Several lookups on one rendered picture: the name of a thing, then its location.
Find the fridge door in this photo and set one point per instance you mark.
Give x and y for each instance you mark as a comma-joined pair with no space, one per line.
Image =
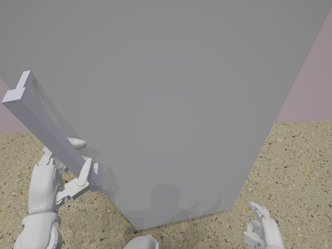
174,98

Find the robot left thigh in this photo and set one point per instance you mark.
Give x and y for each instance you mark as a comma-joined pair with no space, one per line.
143,242

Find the left robot hand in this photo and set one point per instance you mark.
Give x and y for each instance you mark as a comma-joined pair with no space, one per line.
46,179

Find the robot left forearm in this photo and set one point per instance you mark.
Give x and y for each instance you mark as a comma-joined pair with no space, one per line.
40,232

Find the handle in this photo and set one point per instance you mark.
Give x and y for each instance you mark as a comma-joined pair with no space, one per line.
24,106

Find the right robot hand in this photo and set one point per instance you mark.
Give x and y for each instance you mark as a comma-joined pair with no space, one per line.
268,230

